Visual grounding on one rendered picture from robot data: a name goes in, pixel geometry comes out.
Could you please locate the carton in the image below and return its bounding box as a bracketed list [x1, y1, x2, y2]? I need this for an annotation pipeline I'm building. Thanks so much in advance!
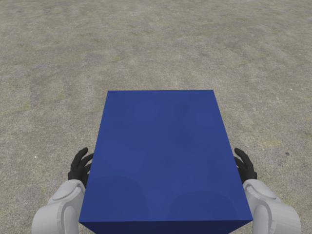
[78, 90, 253, 234]

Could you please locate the robot left hand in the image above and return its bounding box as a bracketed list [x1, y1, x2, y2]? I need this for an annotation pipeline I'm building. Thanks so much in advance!
[68, 147, 94, 189]

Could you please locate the robot right forearm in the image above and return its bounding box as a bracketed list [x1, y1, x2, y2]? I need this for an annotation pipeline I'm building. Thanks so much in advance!
[243, 179, 301, 234]

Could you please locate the robot right hand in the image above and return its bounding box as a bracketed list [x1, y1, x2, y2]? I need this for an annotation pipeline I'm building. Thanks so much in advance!
[234, 148, 257, 184]

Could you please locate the robot left forearm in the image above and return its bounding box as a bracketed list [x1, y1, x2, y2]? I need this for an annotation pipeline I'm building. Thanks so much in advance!
[31, 179, 86, 234]

